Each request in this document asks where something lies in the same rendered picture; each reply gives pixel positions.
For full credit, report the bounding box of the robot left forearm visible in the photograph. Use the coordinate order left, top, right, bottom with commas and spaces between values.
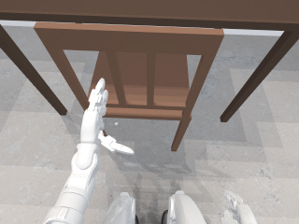
42, 142, 101, 224

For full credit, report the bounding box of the table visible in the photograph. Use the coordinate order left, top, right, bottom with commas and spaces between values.
0, 0, 299, 122

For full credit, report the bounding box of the robot right hand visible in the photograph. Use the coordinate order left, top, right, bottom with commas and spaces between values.
221, 189, 258, 224

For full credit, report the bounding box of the left robot shin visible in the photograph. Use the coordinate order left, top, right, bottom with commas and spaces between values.
120, 192, 135, 224

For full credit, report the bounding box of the robot left hand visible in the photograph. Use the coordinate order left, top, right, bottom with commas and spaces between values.
80, 78, 135, 155

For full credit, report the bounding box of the robot shin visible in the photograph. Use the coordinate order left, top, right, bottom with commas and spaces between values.
166, 190, 184, 224
120, 192, 135, 224

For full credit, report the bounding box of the chair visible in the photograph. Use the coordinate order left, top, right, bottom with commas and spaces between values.
33, 21, 225, 152

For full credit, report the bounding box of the right robot shin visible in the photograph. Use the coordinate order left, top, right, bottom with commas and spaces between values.
166, 190, 184, 224

